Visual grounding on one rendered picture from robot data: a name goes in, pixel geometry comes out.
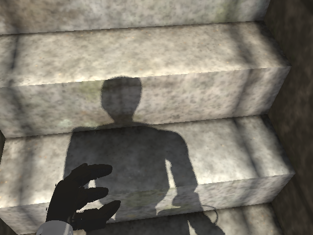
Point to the robot left forearm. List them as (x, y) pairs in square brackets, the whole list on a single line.
[(55, 227)]

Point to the robot left hand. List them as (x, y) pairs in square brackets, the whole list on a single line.
[(70, 196)]

